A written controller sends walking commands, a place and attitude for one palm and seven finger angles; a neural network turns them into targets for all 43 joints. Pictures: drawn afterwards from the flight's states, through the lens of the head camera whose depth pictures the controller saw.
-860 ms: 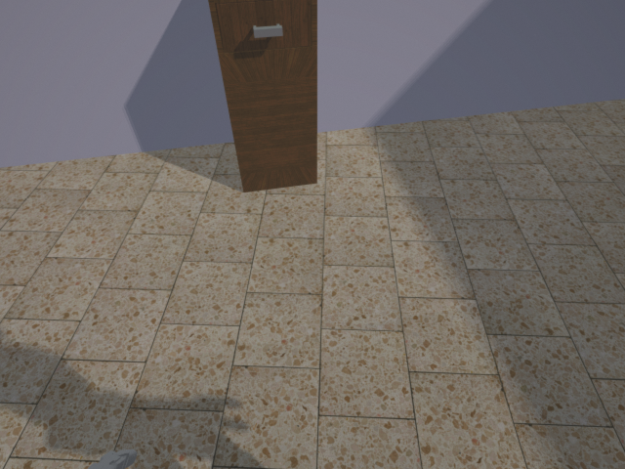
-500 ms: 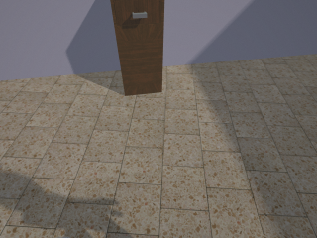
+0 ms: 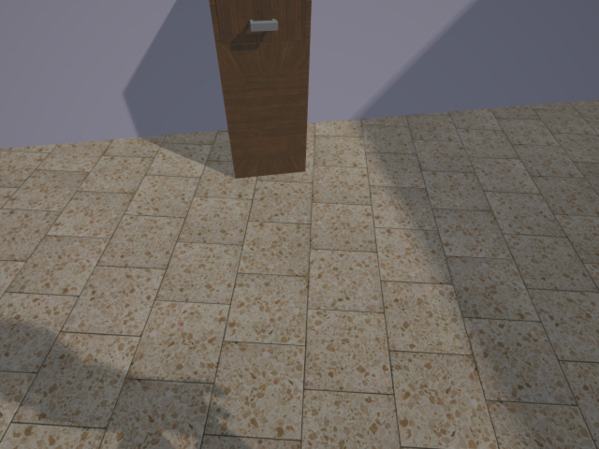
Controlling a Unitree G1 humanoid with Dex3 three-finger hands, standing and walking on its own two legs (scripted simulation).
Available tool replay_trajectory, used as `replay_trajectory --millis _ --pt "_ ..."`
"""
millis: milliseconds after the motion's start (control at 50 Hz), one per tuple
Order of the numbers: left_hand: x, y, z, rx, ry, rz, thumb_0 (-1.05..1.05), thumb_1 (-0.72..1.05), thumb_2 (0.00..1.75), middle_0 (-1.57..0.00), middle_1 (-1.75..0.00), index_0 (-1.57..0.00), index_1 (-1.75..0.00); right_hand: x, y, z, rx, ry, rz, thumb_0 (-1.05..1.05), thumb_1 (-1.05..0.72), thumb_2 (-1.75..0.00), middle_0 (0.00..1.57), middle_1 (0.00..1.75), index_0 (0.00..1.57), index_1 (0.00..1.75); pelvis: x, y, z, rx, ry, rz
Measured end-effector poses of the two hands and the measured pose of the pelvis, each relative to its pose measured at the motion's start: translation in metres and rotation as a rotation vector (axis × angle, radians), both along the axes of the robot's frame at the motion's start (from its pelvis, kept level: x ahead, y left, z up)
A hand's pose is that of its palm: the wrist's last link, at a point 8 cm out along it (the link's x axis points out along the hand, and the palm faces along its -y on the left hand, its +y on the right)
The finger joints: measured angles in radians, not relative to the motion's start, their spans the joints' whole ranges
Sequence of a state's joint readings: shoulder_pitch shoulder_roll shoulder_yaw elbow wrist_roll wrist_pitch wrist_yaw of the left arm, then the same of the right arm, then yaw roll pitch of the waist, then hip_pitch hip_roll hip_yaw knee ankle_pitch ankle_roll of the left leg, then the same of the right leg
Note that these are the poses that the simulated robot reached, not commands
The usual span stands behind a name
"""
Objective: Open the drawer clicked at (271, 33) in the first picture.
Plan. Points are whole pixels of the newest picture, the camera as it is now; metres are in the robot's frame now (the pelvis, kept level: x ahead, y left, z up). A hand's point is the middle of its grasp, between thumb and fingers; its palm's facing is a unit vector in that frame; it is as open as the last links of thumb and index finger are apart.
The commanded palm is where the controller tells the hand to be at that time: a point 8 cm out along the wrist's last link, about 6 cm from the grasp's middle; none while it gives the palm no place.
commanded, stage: look at it before walking up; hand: left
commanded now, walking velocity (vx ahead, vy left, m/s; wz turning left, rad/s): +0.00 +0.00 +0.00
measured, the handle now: (263, 23) +1.53 +0.22 -0.01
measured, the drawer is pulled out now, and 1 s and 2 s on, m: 0.00 0.00 0.00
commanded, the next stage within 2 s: walk to a spot facing it in 0.58 s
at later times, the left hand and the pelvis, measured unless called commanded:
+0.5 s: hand out of the picture +0.09 +0.25 -0.16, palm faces -0.04 -0.94 -0.33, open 7.3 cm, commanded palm none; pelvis +0.01 +0.01 +0.00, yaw +0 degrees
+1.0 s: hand out of the picture +0.06 +0.19 -0.18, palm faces -0.05 -0.98 -0.21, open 7.3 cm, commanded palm none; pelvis +0.07 -0.01 -0.02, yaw -4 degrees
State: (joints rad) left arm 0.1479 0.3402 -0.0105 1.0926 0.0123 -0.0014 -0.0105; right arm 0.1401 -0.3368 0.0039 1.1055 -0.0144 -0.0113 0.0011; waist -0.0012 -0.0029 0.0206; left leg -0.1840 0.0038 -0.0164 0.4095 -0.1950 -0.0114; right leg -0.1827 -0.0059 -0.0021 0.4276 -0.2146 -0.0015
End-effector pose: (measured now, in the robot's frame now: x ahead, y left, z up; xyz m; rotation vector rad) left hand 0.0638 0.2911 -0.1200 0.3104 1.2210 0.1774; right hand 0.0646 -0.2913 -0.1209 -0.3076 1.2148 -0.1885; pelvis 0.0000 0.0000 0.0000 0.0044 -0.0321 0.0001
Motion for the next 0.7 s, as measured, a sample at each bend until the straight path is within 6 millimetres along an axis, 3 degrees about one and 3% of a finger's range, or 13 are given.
replay_trajectory --millis 700 --pt "0.022 0.006 0.003 0.003 -0.009 -0.011 0.00 0.91 0.90 -0.20 -0.30 -0.20 -0.30 0.026 0.006 0.004 -0.001 -0.017 0.004 0.00 -0.90 -0.90 0.20 0.30 0.20 0.30 0.015 0.006 0.003 0.000 0.004 -0.004"
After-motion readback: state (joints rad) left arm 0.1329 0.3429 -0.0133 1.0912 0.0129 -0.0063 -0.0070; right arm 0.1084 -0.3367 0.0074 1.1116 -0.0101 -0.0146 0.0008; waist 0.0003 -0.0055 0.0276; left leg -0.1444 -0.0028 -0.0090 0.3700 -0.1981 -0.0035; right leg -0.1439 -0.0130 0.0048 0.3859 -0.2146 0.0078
